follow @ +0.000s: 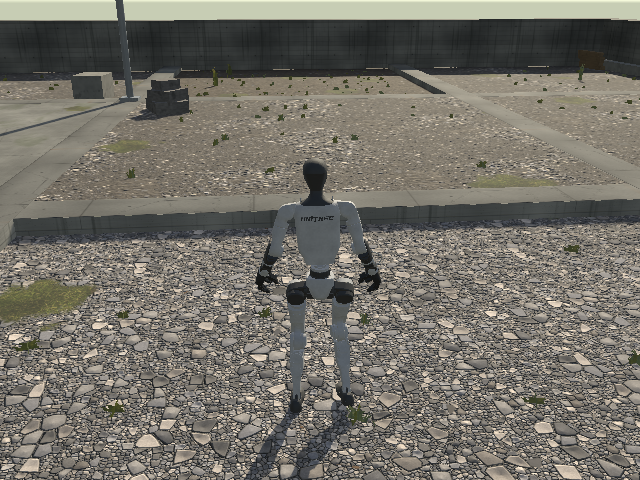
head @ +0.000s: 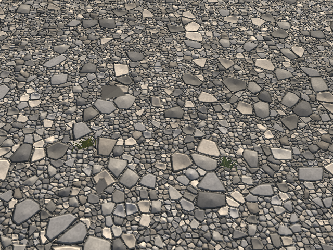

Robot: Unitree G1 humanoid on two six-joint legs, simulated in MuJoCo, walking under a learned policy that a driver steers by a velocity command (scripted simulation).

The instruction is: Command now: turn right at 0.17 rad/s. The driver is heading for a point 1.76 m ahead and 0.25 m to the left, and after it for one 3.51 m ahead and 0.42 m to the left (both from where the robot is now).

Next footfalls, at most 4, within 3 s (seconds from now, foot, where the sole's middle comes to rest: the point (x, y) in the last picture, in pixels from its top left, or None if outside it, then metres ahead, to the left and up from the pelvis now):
0.14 right None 0.02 -0.15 -0.78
2.12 right None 0.42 -0.12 -0.78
2.66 left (138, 189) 0.73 0.11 -0.78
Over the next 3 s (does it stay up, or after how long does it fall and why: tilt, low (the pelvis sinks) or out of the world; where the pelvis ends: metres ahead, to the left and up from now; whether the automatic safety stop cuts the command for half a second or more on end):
stays up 0.73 0.03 0.01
